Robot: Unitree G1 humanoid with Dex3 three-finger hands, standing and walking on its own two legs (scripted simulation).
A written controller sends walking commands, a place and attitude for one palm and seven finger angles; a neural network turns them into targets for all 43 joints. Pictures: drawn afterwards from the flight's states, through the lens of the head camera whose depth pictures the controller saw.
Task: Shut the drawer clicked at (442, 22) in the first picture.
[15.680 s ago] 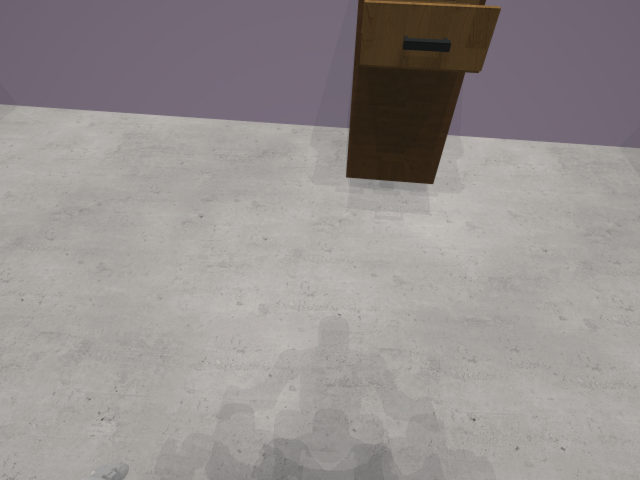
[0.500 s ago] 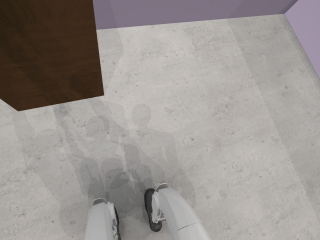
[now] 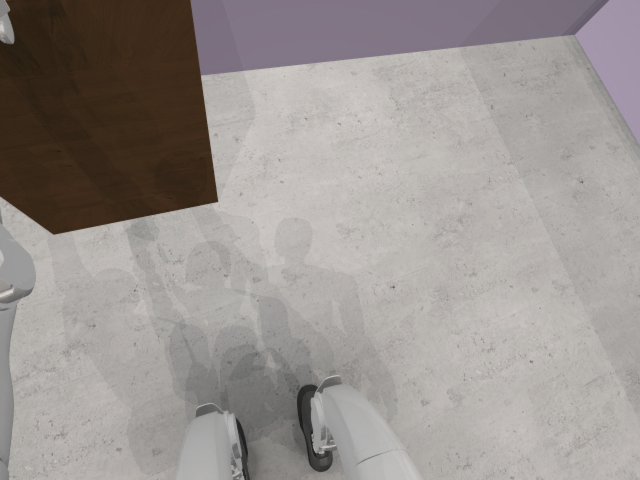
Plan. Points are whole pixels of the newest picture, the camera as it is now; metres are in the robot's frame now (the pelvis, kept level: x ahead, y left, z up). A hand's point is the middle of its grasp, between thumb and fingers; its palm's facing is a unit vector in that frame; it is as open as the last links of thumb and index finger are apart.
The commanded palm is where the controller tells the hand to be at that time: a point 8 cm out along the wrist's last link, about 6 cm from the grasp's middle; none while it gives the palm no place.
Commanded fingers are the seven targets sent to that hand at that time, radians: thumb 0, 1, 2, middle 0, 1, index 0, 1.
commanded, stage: pull the fist back off the drawer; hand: left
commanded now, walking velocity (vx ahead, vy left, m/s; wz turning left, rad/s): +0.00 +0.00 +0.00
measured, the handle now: out of the picture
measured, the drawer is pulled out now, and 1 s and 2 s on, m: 0.00 0.00 0.00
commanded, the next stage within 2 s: draw the hand back to the body in 0.20 s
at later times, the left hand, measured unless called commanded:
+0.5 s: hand out of the picture +0.55 +0.21 +0.11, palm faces +0.11 -0.99 -0.04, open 3.3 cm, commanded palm +0.49 +0.25 +0.12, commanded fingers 0.00 0.90 0.90 -1.40 -1.60 -1.40 -1.60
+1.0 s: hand out of the picture +0.36 +0.23 +0.18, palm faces +0.27 -0.93 -0.25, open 3.3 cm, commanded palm +0.31 +0.27 +0.19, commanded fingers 0.00 0.90 0.90 -1.40 -1.60 -1.40 -1.60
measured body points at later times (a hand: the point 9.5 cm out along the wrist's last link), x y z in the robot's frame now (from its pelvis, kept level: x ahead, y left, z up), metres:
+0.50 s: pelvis +0.05 -0.01 +0.04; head +0.19 +0.01 +0.46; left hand +0.54 +0.27 +0.11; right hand +0.04 -0.26 -0.07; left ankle +0.01 +0.08 -0.65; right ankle +0.04 -0.13 -0.66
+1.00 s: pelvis +0.04 +0.00 +0.08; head +0.06 -0.02 +0.52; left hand +0.34 +0.28 +0.19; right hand +0.23 -0.23 -0.02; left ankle +0.01 +0.09 -0.66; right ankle +0.04 -0.13 -0.66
